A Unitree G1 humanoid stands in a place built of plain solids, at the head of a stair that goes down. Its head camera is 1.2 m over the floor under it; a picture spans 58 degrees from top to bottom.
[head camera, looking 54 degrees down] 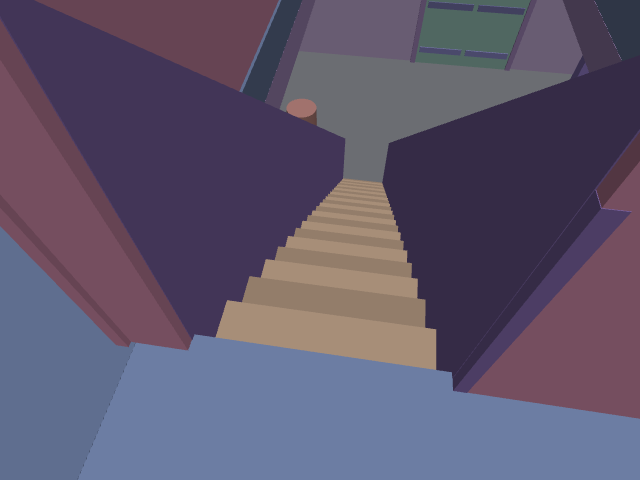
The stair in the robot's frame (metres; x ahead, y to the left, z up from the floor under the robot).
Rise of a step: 0.20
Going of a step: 0.22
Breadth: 0.83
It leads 9 degrees to the right of straight ahead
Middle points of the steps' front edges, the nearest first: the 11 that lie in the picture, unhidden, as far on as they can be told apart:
0.47 0.00 0.00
0.69 -0.03 -0.20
0.91 -0.07 -0.40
1.13 -0.10 -0.60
1.35 -0.13 -0.80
1.57 -0.17 -1.00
1.79 -0.20 -1.20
2.02 -0.24 -1.40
2.24 -0.27 -1.60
2.46 -0.30 -1.80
2.68 -0.34 -2.00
